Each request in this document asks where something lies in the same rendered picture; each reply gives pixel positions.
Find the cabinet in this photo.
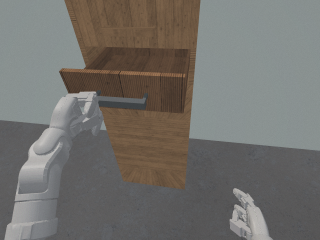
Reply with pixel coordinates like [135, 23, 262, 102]
[64, 0, 201, 190]

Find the handle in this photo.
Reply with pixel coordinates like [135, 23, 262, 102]
[100, 26, 155, 37]
[96, 90, 148, 110]

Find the left robot hand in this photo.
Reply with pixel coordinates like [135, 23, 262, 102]
[49, 91, 104, 141]

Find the drawer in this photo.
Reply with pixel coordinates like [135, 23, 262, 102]
[59, 47, 191, 114]

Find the left robot forearm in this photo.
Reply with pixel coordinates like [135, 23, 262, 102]
[4, 128, 73, 240]

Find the right robot hand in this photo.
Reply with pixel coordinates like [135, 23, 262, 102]
[229, 188, 270, 240]

